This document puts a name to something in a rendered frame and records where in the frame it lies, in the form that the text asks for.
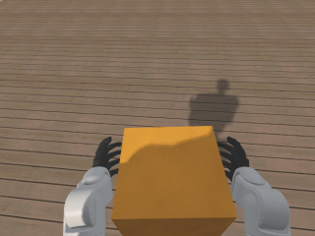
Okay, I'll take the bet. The robot left forearm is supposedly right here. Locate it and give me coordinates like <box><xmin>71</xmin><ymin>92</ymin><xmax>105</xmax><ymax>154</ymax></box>
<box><xmin>63</xmin><ymin>166</ymin><xmax>113</xmax><ymax>236</ymax></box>

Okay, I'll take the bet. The right robot hand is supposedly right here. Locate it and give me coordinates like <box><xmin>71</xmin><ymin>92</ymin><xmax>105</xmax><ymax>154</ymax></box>
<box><xmin>217</xmin><ymin>137</ymin><xmax>250</xmax><ymax>183</ymax></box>

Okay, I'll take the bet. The robot right forearm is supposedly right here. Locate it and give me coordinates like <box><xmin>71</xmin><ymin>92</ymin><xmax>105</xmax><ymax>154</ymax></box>
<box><xmin>231</xmin><ymin>166</ymin><xmax>291</xmax><ymax>236</ymax></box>

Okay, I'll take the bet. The left robot hand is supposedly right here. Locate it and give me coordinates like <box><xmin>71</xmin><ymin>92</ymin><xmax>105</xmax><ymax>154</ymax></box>
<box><xmin>92</xmin><ymin>137</ymin><xmax>122</xmax><ymax>177</ymax></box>

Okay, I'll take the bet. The carton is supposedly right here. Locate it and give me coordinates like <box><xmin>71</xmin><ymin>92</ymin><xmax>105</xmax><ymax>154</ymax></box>
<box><xmin>111</xmin><ymin>126</ymin><xmax>237</xmax><ymax>236</ymax></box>

